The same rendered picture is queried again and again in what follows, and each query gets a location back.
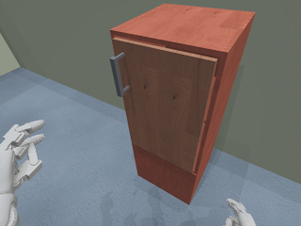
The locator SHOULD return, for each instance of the handle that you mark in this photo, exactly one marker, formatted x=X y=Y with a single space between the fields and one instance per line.
x=114 y=61

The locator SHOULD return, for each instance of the robot left forearm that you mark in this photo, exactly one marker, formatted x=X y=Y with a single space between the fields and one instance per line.
x=8 y=213

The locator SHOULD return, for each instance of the right robot hand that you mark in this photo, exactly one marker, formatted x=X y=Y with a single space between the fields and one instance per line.
x=244 y=218

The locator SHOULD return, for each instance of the cupboard door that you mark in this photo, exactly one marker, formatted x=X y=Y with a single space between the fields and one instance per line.
x=167 y=100

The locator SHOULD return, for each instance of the left robot hand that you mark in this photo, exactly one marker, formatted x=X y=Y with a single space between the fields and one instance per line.
x=14 y=148

